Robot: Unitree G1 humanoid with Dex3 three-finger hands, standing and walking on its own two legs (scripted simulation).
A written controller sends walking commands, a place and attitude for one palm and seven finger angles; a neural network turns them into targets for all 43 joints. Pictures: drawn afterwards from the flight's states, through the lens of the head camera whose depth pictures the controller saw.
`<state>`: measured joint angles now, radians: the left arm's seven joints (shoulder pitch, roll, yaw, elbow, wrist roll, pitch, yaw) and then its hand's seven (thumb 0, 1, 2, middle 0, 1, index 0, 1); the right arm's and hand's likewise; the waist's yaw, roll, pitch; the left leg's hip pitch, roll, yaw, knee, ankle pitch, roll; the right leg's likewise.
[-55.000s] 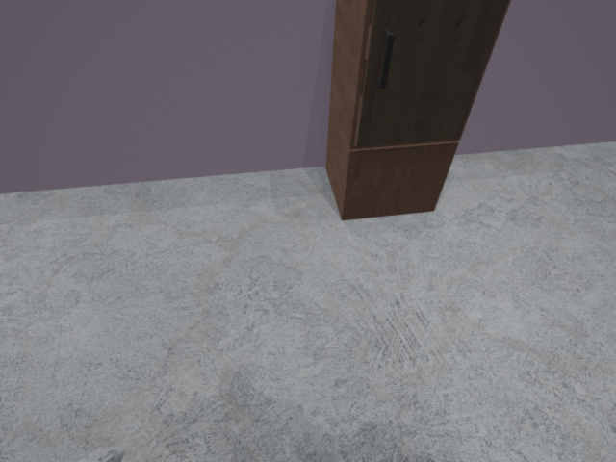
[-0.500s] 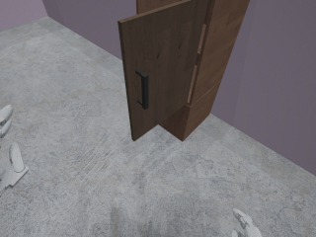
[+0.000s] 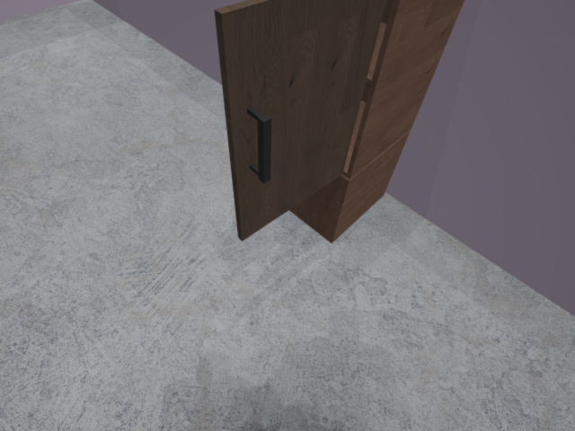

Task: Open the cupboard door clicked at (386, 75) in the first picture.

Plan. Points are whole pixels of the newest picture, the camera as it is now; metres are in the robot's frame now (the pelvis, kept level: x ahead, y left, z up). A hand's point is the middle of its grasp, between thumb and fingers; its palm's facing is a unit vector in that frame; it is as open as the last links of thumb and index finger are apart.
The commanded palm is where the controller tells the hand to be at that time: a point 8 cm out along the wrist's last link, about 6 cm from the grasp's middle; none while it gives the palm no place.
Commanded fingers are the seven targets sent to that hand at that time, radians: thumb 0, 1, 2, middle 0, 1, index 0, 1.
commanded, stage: let the arm hang, fingers relaxed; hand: left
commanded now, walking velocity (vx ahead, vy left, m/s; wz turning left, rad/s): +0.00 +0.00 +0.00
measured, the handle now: (258, 146) +0.63 +0.09 -0.01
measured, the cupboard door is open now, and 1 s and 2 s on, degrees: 86 86 86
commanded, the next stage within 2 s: look to check the result in 0.70 s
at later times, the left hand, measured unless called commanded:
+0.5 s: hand out of the picture +0.10 +0.23 -0.14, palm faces -0.02 -0.94 -0.33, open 7.4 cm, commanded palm none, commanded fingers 0.00 0.90 0.90 -0.20 -0.30 -0.20 -0.30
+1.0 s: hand out of the picture +0.11 +0.22 -0.15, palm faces -0.03 -0.95 -0.32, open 7.4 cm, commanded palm none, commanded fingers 0.00 0.90 0.90 -0.20 -0.30 -0.20 -0.30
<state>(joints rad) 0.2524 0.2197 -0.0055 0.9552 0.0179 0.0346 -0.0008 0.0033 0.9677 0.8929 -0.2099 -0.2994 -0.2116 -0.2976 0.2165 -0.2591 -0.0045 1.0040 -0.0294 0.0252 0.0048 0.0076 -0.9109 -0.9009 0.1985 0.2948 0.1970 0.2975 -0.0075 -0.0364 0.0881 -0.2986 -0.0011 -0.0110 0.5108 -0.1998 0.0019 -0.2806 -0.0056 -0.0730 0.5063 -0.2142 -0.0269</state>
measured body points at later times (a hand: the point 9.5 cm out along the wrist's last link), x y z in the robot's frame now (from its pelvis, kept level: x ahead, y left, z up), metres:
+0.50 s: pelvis +0.02 -0.01 +0.01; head +0.03 -0.02 +0.46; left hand +0.10 +0.28 -0.12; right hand +0.06 -0.27 -0.15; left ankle +0.05 +0.12 -0.74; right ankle +0.04 -0.10 -0.74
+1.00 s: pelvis +0.05 -0.01 +0.01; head +0.07 -0.02 +0.46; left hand +0.12 +0.27 -0.12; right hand +0.11 -0.29 -0.14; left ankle +0.05 +0.12 -0.74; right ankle +0.04 -0.10 -0.74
